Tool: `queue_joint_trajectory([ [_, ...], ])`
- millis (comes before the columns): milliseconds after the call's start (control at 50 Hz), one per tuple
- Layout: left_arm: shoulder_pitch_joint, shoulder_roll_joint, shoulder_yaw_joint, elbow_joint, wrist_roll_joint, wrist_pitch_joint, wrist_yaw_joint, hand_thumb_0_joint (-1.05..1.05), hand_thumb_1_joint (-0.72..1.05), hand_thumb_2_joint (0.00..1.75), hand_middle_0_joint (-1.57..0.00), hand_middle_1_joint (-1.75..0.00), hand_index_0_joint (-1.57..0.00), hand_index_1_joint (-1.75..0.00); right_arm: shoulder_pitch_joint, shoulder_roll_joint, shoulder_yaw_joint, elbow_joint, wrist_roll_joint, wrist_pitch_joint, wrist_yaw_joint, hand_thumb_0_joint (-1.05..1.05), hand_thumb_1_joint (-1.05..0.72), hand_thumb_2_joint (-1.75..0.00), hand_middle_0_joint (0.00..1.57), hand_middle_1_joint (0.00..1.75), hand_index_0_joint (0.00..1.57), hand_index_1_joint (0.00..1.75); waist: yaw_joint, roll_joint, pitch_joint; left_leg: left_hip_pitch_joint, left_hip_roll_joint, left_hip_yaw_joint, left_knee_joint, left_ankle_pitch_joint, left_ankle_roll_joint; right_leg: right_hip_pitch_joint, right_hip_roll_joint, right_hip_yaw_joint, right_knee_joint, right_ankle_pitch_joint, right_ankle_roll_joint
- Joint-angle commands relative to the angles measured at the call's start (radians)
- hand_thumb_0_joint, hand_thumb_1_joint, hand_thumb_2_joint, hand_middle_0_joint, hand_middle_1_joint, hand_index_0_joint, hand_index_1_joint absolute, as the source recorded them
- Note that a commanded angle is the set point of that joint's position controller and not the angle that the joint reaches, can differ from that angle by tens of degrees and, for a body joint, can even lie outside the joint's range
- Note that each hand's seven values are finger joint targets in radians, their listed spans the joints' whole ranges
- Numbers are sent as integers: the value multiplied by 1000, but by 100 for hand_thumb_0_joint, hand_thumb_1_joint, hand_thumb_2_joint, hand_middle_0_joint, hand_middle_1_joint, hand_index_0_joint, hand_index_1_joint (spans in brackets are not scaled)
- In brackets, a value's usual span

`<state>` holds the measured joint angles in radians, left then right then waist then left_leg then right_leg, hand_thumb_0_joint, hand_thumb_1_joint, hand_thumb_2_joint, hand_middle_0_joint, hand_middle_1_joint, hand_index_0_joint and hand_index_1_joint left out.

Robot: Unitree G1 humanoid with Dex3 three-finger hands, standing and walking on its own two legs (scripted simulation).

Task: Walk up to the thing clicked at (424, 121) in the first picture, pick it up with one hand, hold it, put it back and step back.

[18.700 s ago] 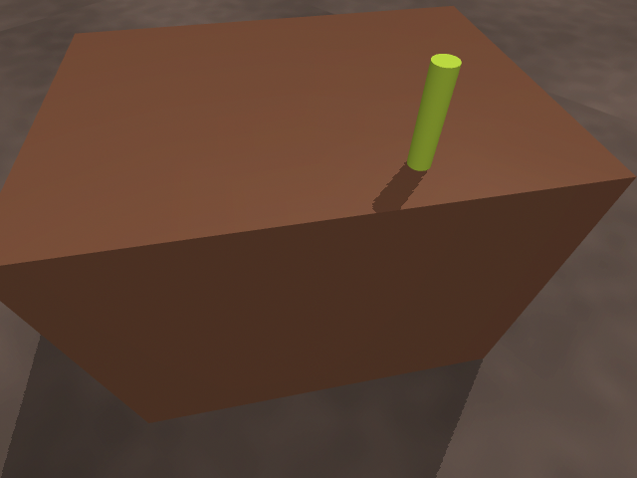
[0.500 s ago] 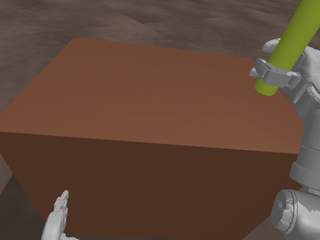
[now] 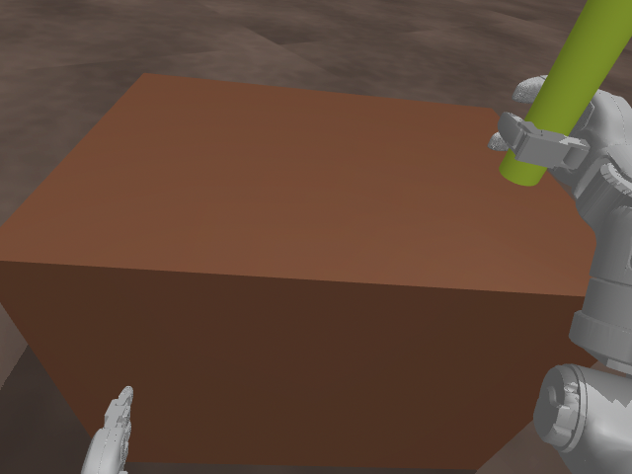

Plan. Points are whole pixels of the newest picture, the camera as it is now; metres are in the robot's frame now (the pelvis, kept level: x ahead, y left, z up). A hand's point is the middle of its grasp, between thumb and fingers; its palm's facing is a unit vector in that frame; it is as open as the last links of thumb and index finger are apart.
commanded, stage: crouch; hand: right
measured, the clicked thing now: (565, 93) +0.35 -0.20 +0.36
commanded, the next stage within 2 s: lower in 1.16 s
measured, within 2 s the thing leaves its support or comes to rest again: neither
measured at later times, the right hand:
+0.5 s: hand (481, 156) +0.43 -0.19 +0.25, palm faces +0.21 +0.98 +0.00, open 5.6 cm
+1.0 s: hand (466, 167) +0.48 -0.20 +0.21, palm faces +0.19 +0.98 -0.02, open 5.6 cm
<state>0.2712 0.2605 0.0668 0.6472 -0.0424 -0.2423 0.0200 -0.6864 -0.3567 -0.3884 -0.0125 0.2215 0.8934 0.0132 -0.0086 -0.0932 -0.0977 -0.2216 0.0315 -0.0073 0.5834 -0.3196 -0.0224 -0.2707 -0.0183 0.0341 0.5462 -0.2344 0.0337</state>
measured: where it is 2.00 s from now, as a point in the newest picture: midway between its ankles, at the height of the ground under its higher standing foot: outside the picture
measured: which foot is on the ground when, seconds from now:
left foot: down 0.00-1.00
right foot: down 0.00-1.00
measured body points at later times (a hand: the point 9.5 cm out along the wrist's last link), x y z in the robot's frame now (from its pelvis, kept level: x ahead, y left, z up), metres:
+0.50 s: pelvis -0.01 +0.00 +0.00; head -0.02 +0.02 +0.45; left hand +0.13 +0.26 -0.08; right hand +0.42 -0.24 +0.25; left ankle +0.00 +0.13 -0.73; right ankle +0.04 -0.14 -0.73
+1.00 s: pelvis +0.01 +0.00 +0.00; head +0.03 +0.01 +0.45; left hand +0.16 +0.26 -0.08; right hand +0.46 -0.25 +0.21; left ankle +0.00 +0.13 -0.73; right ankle +0.04 -0.14 -0.73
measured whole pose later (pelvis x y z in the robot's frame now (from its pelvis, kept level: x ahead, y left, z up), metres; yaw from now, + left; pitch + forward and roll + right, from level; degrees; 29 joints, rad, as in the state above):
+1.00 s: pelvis +0.01 +0.00 +0.00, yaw +2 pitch +5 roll +0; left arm 0.27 0.22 0.05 0.58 -0.01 -0.23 0.06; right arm -0.80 -0.41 -0.35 0.71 0.11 0.19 0.04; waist 0.05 -0.04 -0.06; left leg -0.36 0.01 -0.04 0.59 -0.32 -0.02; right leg -0.40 -0.04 0.01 0.58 -0.26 0.03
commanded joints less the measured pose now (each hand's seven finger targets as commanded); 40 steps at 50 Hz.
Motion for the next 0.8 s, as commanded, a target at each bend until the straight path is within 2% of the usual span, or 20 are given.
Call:
queue_joint_trajectory([
  [0,-222,141,45,-180,-3,-64,23,0,-55,5,-4,-5,-4,-5,-531,-187,41,-118,-21,-121,-3,0,-64,-127,141,140,141,140,11,89,-125,-102,-37,61,-139,97,8,132,27,-39,-73,42,-45],
  [20,-242,124,31,-211,-2,-76,27,0,-55,5,-4,-5,-5,-5,-540,-148,67,-80,-21,-131,2,0,-60,-126,139,139,139,139,18,111,-140,-99,-39,66,-138,103,6,143,22,-37,-75,46,-45],
  [40,-230,150,58,-180,1,-78,32,0,-55,5,-4,-5,-5,-4,-545,-174,50,-42,-25,-142,0,0,-59,-125,137,138,138,138,21,100,-140,-105,-36,61,-140,99,5,142,22,-37,-75,39,-44],
  [100,-210,116,27,-171,5,-91,46,0,-54,4,-4,-5,-5,-4,-545,-205,32,99,-34,-199,17,0,-58,-122,135,135,135,135,34,131,-146,-105,-31,54,-144,92,-4,130,24,-39,-71,21,-48],
  [120,-180,126,52,-140,8,-92,51,0,-54,4,-4,-5,-5,-4,-555,-236,6,114,-37,-224,16,0,-56,-122,134,135,135,135,35,121,-155,-104,-29,53,-144,101,-6,126,26,-42,-70,27,-48],
  [180,-129,87,17,-163,16,-101,52,0,-53,4,-4,-4,-5,-4,-614,-254,0,106,-47,-313,11,0,-60,-125,138,138,138,138,33,84,-240,-74,-25,46,-119,177,-4,149,30,-53,-44,94,-45],
  [240,-104,89,28,-150,18,-103,50,0,-54,5,-5,-5,-5,-4,-644,-308,-43,124,-53,-393,-8,0,-64,-128,143,142,143,142,25,45,-266,-69,-31,45,-102,218,1,152,24,-58,-32,130,-41],
  [300,-112,116,69,-128,24,-100,50,0,-55,5,-5,-5,-5,-5,-643,-301,-34,170,-67,-465,-22,0,-63,-133,145,146,145,146,38,29,-254,-99,-38,40,-91,221,9,148,17,-55,-30,134,-36],
  [360,-137,87,36,-160,24,-101,45,0,-55,6,-5,-5,-5,-6,-685,-310,-29,162,-77,-524,-29,0,-63,-134,144,146,145,146,27,28,-248,-102,-45,42,-94,176,14,114,8,-49,-36,93,-36],
  [400,-161,95,52,-165,22,-92,48,0,-55,6,-5,-5,-5,-5,-674,-307,-25,232,-82,-551,-30,0,-63,-132,142,144,143,144,27,66,-215,-105,-48,39,-100,138,13,90,4,-47,-40,55,-39],
  [440,-176,85,36,-181,22,-92,45,0,-55,6,-5,-5,-5,-5,-658,-257,11,309,-84,-568,-17,0,-60,-132,141,144,142,144,38,77,-212,-123,-49,36,-104,122,11,90,0,-45,-44,33,-40],
  [500,-165,114,58,-184,22,-93,51,0,-55,5,-5,-5,-5,-5,-629,-221,48,447,-92,-592,7,0,-59,-131,139,142,140,143,55,104,-237,-140,-50,38,-103,139,9,102,-2,-43,-44,50,-43],
  [520,-172,123,62,-206,22,-95,52,0,-55,5,-5,-5,-5,-5,-657,-272,17,417,-94,-607,8,0,-57,-130,138,142,139,142,42,85,-273,-126,-47,34,-98,154,10,118,-1,-43,-39,69,-40],
  [540,-133,144,85,-186,24,-90,55,0,-55,5,-5,-5,-5,-5,-666,-277,19,440,-94,-618,12,0,-58,-130,138,141,139,141,59,86,-279,-134,-48,34,-98,163,10,123,0,-45,-38,79,-41],
  [580,-147,110,41,-212,24,-88,52,0,-55,4,-5,-5,-5,-5,-702,-303,5,412,-93,-649,16,0,-57,-128,137,139,138,139,39,79,-299,-113,-43,30,-97,176,10,119,5,-47,-32,96,-40],
  [620,-104,90,20,-210,23,-89,53,0,-55,5,-5,-5,-5,-5,-712,-307,4,419,-90,-677,17,0,-58,-128,138,140,139,140,49,81,-311,-111,-50,36,-90,210,11,129,1,-45,-31,127,-39],
  [660,-58,108,44,-215,26,-81,55,0,-55,5,-5,-5,-5,-5,-697,-330,-11,421,-93,-702,15,0,-61,-128,140,140,140,140,63,74,-349,-103,-49,35,-83,259,8,158,4,-51,-18,171,-40],
  [700,-43,72,13,-193,27,-69,45,0,-55,5,-5,-5,-5,-5,-665,-310,-2,437,-92,-721,13,0,-63,-129,141,141,141,141,45,59,-308,-92,-45,30,-83,278,8,117,13,-59,-17,183,-41],
  [760,-51,90,42,-178,27,-56,44,0,-55,5,-5,-5,-5,-5,-702,-375,-42,405,-97,-753,3,0,-62,-128,139,140,139,140,44,4,-297,-110,-46,27,-86,260,14,116,10,-60,-20,171,-37],
  [780,-64,85,34,-181,28,-52,42,0,-55,5,-5,-5,-5,-5,-686,-342,-21,430,-98,-758,6,0,-63,-127,139,139,139,139,52,16,-279,-120,-47,26,-88,249,14,107,10,-59,-21,156,-40],
])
